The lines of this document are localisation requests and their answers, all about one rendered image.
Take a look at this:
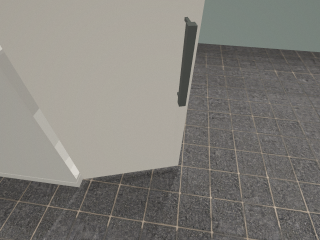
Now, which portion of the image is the fridge door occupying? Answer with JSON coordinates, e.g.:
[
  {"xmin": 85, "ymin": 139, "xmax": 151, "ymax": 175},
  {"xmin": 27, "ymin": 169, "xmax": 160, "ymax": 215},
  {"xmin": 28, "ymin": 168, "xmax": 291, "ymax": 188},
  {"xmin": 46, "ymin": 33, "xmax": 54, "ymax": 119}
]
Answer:
[{"xmin": 0, "ymin": 0, "xmax": 205, "ymax": 179}]

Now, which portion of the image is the handle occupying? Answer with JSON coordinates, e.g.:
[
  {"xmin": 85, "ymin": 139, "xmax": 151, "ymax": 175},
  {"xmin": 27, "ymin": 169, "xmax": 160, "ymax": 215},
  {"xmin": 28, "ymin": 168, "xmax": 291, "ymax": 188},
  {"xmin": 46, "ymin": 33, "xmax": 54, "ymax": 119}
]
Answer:
[{"xmin": 177, "ymin": 17, "xmax": 198, "ymax": 107}]

